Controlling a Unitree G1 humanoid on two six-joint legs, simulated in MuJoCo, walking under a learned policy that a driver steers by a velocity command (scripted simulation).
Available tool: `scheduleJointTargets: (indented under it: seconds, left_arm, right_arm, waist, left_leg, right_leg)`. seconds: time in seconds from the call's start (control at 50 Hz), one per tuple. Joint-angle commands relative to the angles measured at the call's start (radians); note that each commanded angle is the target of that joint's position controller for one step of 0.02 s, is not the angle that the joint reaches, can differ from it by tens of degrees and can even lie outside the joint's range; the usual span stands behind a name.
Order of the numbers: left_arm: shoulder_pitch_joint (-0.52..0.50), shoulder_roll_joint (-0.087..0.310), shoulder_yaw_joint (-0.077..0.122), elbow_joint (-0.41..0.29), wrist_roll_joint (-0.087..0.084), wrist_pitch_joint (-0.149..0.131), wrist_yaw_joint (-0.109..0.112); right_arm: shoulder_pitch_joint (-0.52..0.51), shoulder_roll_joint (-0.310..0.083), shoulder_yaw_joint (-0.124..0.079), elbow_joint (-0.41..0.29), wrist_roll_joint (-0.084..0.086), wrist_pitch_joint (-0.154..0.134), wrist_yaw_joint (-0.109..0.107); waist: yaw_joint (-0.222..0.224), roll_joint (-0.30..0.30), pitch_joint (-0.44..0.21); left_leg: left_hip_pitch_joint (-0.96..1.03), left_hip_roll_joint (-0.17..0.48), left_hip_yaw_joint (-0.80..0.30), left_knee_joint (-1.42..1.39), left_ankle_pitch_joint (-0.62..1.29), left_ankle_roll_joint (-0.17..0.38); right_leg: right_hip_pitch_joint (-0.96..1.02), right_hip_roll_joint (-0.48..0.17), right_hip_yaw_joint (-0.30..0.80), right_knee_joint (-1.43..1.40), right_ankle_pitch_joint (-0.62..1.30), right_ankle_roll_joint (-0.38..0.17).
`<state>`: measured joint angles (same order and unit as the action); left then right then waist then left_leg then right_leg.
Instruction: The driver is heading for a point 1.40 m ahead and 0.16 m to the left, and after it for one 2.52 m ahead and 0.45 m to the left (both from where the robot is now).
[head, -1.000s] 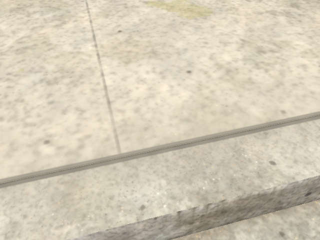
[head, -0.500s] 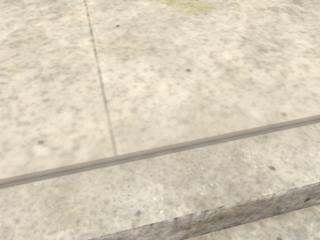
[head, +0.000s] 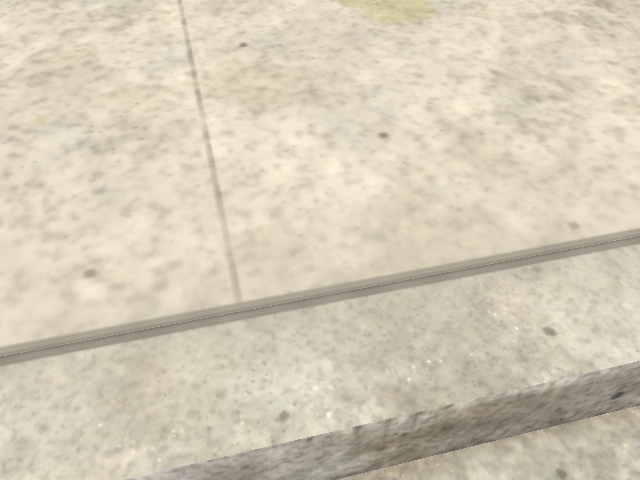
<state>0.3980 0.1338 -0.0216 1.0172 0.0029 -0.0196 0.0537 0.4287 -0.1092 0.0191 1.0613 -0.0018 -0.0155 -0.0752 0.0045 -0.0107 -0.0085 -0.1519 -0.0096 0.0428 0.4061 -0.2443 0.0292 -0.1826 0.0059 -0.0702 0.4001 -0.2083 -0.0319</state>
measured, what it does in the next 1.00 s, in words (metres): climbs: left foot 0.19 m higher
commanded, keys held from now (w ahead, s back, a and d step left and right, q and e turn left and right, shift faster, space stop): no key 0.14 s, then w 0.86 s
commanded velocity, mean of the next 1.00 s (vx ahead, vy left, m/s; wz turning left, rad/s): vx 0.31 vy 0.00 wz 0.00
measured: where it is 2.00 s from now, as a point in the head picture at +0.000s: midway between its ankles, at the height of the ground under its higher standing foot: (324, 318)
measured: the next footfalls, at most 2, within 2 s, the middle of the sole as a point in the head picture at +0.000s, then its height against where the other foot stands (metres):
left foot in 0.76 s outside the picture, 0.19 m higher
right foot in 1.28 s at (393, 340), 0.19 m higher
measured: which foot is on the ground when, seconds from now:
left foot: down 0.00-0.42, up 0.44-0.74, down 0.76-1.00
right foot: down 0.00-0.82, up 0.84-1.00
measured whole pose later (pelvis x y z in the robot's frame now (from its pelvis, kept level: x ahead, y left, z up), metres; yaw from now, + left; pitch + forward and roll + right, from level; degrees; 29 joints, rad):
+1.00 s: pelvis +0.28 +0.03 +0.15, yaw +0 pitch +7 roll +3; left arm 0.14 0.23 0.02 0.96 0.03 -0.04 -0.08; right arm 0.42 -0.17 0.02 1.18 -0.09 -0.03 0.07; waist -0.02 -0.05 -0.15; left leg -0.48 -0.04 0.13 0.76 -0.42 0.06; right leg -1.16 0.05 0.24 1.99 0.11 -0.27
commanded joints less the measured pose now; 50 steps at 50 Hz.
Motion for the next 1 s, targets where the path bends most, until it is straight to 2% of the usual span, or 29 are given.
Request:
scheduleJointTargets:
  seconds: [0.02, 0.14, 0.22, 0.34, 0.36, 0.38, 0.4, 0.46, 0.48, 0.5, 0.52, 0.54, 0.6, 0.64, 0.66, 0.68, 0.7, 0.72, 0.74, 0.76, 0.78, 0.8, 0.82, 0.84, 0.86, 0.88, 0.92, 0.94, 1.0]
  left_arm:
    - [0.074, 0.064, 0.010, -0.019, 0.000, -0.005, 0.002]
    - [0.084, 0.059, 0.010, -0.016, 0.000, -0.004, 0.002]
    - [0.091, 0.089, 0.027, -0.020, -0.004, 0.005, 0.000]
    - [-0.003, 0.042, 0.024, -0.086, 0.010, -0.024, -0.035]
    - [-0.017, 0.073, 0.025, -0.070, 0.082, -0.061, -0.092]
    - [0.014, 0.063, 0.032, -0.062, 0.066, -0.083, -0.109]
    - [0.122, 0.023, 0.027, -0.055, -0.005, -0.064, -0.066]
    - [0.402, 0.186, 0.075, 0.031, 0.018, -0.037, -0.014]
    - [0.388, 0.158, 0.075, 0.034, 0.017, -0.042, -0.012]
    - [0.331, 0.163, 0.077, 0.030, 0.024, -0.050, -0.014]
    - [0.409, 0.094, 0.036, 0.114, 0.140, -0.037, -0.055]
    - [0.426, 0.058, 0.015, 0.157, 0.167, -0.026, -0.088]
    - [0.203, -0.043, -0.039, 0.175, 0.138, -0.047, -0.118]
    - [0.016, -0.003, -0.036, 0.120, 0.177, -0.088, -0.112]
    - [-0.006, 0.039, -0.027, 0.079, 0.180, -0.105, -0.114]
    - [-0.030, 0.068, -0.026, 0.053, 0.164, -0.101, -0.130]
    - [0.055, 0.161, 0.001, 0.050, 0.081, -0.085, -0.140]
    - [0.141, 0.137, 0.027, 0.082, -0.083, -0.100, -0.047]
    - [0.255, 0.132, 0.014, 0.122, -0.095, -0.105, -0.007]
    - [0.180, 0.339, 0.024, 0.098, 0.059, -0.114, -0.134]
    - [0.102, 0.328, 0.054, 0.060, 0.091, -0.119, -0.198]
    - [0.184, 0.233, 0.038, 0.073, 0.146, -0.109, -0.250]
    - [0.145, 0.171, 0.037, 0.071, 0.121, -0.089, -0.268]
    - [0.057, 0.141, 0.053, 0.096, 0.049, -0.067, -0.263]
    - [-0.058, 0.086, 0.057, 0.057, 0.013, -0.073, -0.221]
    - [-0.124, 0.048, 0.045, 0.009, 0.031, -0.072, -0.171]
    - [-0.173, 0.032, 0.031, -0.052, 0.035, -0.048, -0.140]
    - [-0.152, -0.015, 0.019, -0.057, 0.026, -0.029, -0.136]
    - [-0.243, 0.001, 0.004, -0.107, 0.018, -0.007, -0.129]
  right_arm:
    - [0.095, -0.062, -0.010, -0.012, 0.000, -0.004, -0.002]
    - [0.105, -0.056, -0.009, -0.015, 0.000, -0.006, -0.003]
    - [0.114, -0.107, -0.033, -0.024, -0.003, -0.001, 0.004]
    - [0.157, -0.158, -0.067, -0.024, -0.002, 0.004, 0.023]
    - [0.044, -0.161, -0.051, -0.057, -0.101, -0.005, 0.067]
    - [-0.077, -0.173, -0.053, -0.098, -0.109, -0.010, 0.084]
    - [-0.015, -0.172, -0.072, -0.063, 0.022, -0.013, 0.063]
    - [-0.106, -0.082, -0.040, -0.118, 0.025, -0.058, 0.060]
    - [-0.115, -0.135, -0.061, -0.110, -0.018, -0.069, 0.069]
    - [-0.166, -0.110, -0.060, -0.131, -0.030, -0.079, 0.072]
    - [-0.168, -0.071, -0.036, -0.132, -0.045, -0.078, 0.138]
    - [-0.231, -0.057, -0.030, -0.182, -0.031, -0.075, 0.172]
    - [-0.341, 0.005, 0.014, -0.374, -0.062, -0.023, 0.208]
    - [-0.385, -0.002, 0.030, -0.434, -0.022, 0.003, 0.180]
    - [-0.464, -0.045, 0.024, -0.448, -0.011, 0.010, 0.172]
    - [-0.583, -0.113, 0.020, -0.478, 0.004, 0.021, 0.162]
    - [-0.713, -0.115, 0.037, -0.498, -0.014, 0.052, 0.176]
    - [-0.414, 0.031, 0.052, -0.391, 0.028, 0.019, 0.088]
    - [-0.300, 0.041, 0.054, -0.320, 0.061, 0.000, 0.054]
    - [-0.412, -0.048, 0.046, -0.396, -0.020, 0.038, 0.155]
    - [-0.346, -0.176, 0.000, -0.371, -0.036, 0.033, 0.159]
    - [-0.122, -0.235, -0.014, -0.274, -0.035, 0.052, 0.152]
    - [0.164, -0.307, -0.036, -0.190, -0.077, 0.074, 0.134]
    - [0.263, -0.351, -0.061, -0.140, -0.109, 0.071, 0.128]
    - [0.215, -0.288, -0.054, -0.067, -0.087, 0.026, 0.124]
    - [0.089, -0.182, -0.034, -0.008, -0.074, -0.005, 0.134]
    - [-0.114, 0.019, 0.022, 0.034, -0.069, -0.023, 0.152]
    - [-0.220, 0.060, 0.037, 0.033, -0.075, -0.031, 0.153]
    - [-0.258, 0.014, 0.021, 0.025, -0.115, -0.066, 0.161]
  waist:
    - [-0.001, 0.016, 0.108]
    - [0.000, 0.014, 0.110]
    - [-0.004, 0.033, 0.122]
    - [-0.045, 0.162, 0.157]
    - [-0.035, 0.068, 0.140]
    - [0.022, 0.067, 0.146]
    - [0.067, 0.105, 0.132]
    - [0.157, -0.343, 0.051]
    - [0.144, -0.198, 0.058]
    - [0.119, -0.081, 0.084]
    - [0.176, -0.121, 0.130]
    - [0.145, -0.081, 0.140]
    - [-0.031, 0.035, 0.002]
    - [-0.135, 0.029, 0.026]
    - [-0.108, 0.033, 0.010]
    - [-0.091, 0.013, 0.009]
    - [-0.054, -0.069, -0.023]
    - [-0.030, -0.083, 0.047]
    - [-0.055, -0.085, -0.040]
    - [-0.155, -0.304, -0.089]
    - [-0.144, -0.188, -0.192]
    - [-0.159, -0.023, -0.421]
    - [-0.262, 0.124, -0.466]
    - [-0.300, 0.209, -0.278]
    - [-0.216, 0.200, -0.052]
    - [-0.124, 0.126, -0.015]
    - [-0.006, -0.053, -0.056]
    - [0.056, -0.042, -0.053]
    - [0.111, -0.019, -0.028]
  left_leg:
    - [-0.053, 0.118, -0.112, -0.089, 0.048, 0.061]
    - [-0.051, 0.117, -0.115, -0.091, 0.055, 0.063]
    - [-0.089, 0.099, -0.149, -0.089, -0.269, 0.106]
    - [-0.088, 0.269, -0.461, -0.219, -0.604, 0.258]
    - [-0.220, 0.339, -0.487, -0.290, -0.552, 0.340]
    - [-0.329, 0.310, -0.419, -0.283, -0.498, 0.322]
    - [-0.312, 0.181, -0.283, -0.143, -0.431, 0.233]
    - [-0.730, -0.016, 0.048, 0.649, -0.159, 0.111]
    - [-0.792, -0.003, 0.042, 1.000, -0.171, 0.089]
    - [-0.879, 0.034, 0.004, 1.307, -0.153, 0.085]
    - [-1.229, -0.071, -0.234, 1.860, -0.119, 0.193]
    - [-1.456, -0.081, -0.273, 2.084, -0.078, 0.298]
    - [-1.473, 0.028, -0.155, 2.067, -0.134, 0.397]
    - [-1.158, 0.118, -0.047, 1.732, -0.031, 0.365]
    - [-0.939, 0.135, 0.029, 1.506, 0.059, 0.326]
    - [-0.684, 0.151, 0.010, 1.325, 0.067, 0.300]
    - [-0.575, 0.070, 0.139, 1.171, -0.237, 0.191]
    - [-0.462, 0.018, 0.268, 1.065, -0.288, 0.161]
    - [-0.395, -0.036, 0.289, 1.047, -0.322, 0.162]
    - [-0.552, -0.086, 0.200, 0.840, -0.216, 0.127]
    - [-0.426, -0.091, 0.125, 0.737, -0.047, 0.177]
    - [-0.004, 0.044, -0.212, 0.619, 0.125, 0.314]
    - [0.214, 0.183, -0.648, 0.192, -0.043, 0.423]
    - [0.048, 0.291, -1.022, -0.069, -0.396, 0.447]
    - [-0.108, 0.277, -0.938, -0.035, -0.638, 0.331]
    - [-0.197, 0.247, -0.741, 0.036, -0.572, 0.300]
    - [-0.268, 0.234, -0.545, 0.023, -0.358, 0.239]
    - [-0.325, 0.198, -0.414, 0.009, -0.284, 0.194]
    - [-0.416, 0.122, -0.065, -0.117, -0.109, 0.134]
  right_leg:
    - [-0.057, -0.126, 0.117, -0.090, 0.011, -0.055]
    - [-0.062, -0.127, 0.113, -0.085, 0.016, -0.052]
    - [-0.123, -0.080, 0.093, -0.023, -0.254, -0.077]
    - [-0.367, -0.020, -0.014, 0.284, -0.218, -0.074]
    - [-0.285, -0.036, -0.001, 0.274, -0.150, -0.139]
    - [-0.120, -0.052, 0.017, 0.200, -0.089, -0.176]
    - [-0.021, 0.000, -0.026, 0.095, -0.221, -0.124]
    - [0.348, -0.359, 0.635, -0.283, -0.458, -0.266]
    - [0.334, -0.397, 0.676, -0.298, -0.446, -0.307]
    - [0.280, -0.392, 0.609, -0.283, -0.369, -0.327]
    - [0.293, -0.422, 0.714, -0.182, -0.343, -0.392]
    - [0.318, -0.411, 0.609, -0.138, -0.241, -0.373]
    - [0.097, -0.287, 0.234, -0.150, -0.171, -0.230]
    - [-0.282, -0.179, 0.059, -0.292, -0.183, -0.174]
    - [-0.463, -0.122, 0.003, -0.369, -0.162, -0.187]
    - [-0.655, -0.121, 0.019, -0.487, -0.088, -0.193]
    - [-0.640, -0.167, 0.085, -0.599, 0.072, -0.283]
    - [-0.343, -0.184, -0.004, -0.467, 0.664, -0.235]
    - [-0.183, -0.202, -0.035, -0.255, 1.280, -0.221]
    - [-0.009, -0.364, 0.117, -0.200, 1.764, -0.362]
    - [0.104, -0.302, 0.037, 0.026, 1.952, -0.323]
    - [-0.230, -0.233, 0.099, 0.322, 1.747, -0.276]
    - [-0.500, -0.061, 0.160, 0.646, 0.889, -0.245]
    - [-0.740, 0.061, 0.326, 1.235, 0.393, -0.209]
    - [-0.971, 0.060, 0.380, 1.507, 0.378, -0.228]
    - [-1.032, 0.068, 0.376, 1.587, 0.354, -0.264]
    - [-1.081, 0.057, 0.396, 1.672, 0.374, -0.327]
    - [-1.100, 0.044, 0.393, 1.672, 0.332, -0.339]
    - [-1.064, -0.002, 0.191, 1.598, 0.247, -0.318]
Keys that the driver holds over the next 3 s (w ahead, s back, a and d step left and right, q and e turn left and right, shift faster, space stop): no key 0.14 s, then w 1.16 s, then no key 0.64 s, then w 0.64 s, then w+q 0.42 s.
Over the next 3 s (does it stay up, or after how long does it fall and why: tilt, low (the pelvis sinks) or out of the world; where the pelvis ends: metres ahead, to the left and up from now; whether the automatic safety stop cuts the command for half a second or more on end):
stays up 1.05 -0.01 0.38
